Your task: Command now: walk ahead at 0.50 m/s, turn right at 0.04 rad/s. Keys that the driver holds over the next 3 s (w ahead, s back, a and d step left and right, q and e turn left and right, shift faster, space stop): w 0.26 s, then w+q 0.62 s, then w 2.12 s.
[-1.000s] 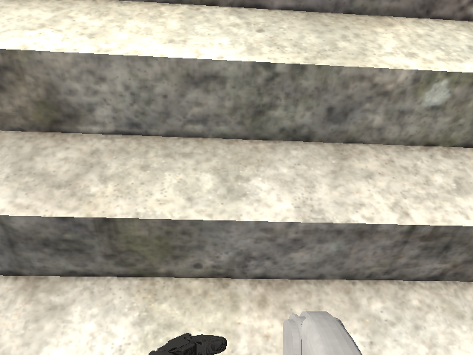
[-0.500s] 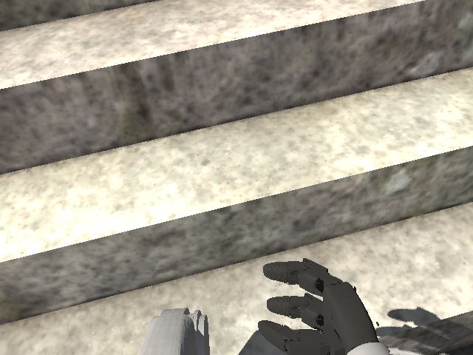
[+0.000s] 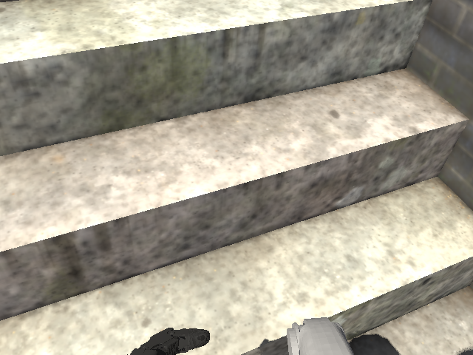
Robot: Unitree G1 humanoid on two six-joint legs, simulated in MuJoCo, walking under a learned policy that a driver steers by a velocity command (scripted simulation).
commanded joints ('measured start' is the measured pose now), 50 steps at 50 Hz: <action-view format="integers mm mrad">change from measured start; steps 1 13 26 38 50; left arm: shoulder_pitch -258 393 338 35 -70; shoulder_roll -42 218 150 198 -43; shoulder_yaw -35 122 40 130 -42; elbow -159 151 354 114 -122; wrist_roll -10 43 74 39 37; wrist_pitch -26 53 6 -46 -64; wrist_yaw -20 30 -4 -31 -12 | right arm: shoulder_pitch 172 -352 -631 -160 -69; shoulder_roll -120 -42 -22 -382 -110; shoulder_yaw -33 -60 77 -84 -6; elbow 0 -203 -478 -269 -41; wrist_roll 10 45 67 -22 8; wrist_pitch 15 -89 8 87 26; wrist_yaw -27 82 -14 -4 33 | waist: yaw -39 217 16 -78 105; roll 123 -65 -69 265 115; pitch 144 -256 105 -126 92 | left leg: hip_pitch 330 -741 -1044 26 -176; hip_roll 275 -91 -10 221 76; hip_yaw -341 -411 -22 -1284 -375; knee -227 1706 1597 -353 -135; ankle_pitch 126 277 430 -498 217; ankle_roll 119 105 62 294 66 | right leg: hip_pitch -459 1328 843 540 -97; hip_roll -78 -376 -215 70 -17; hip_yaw -28 821 -317 37 -152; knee -7 -1803 -2019 -268 179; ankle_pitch -118 -650 -39 -21 117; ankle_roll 37 -181 13 0 -6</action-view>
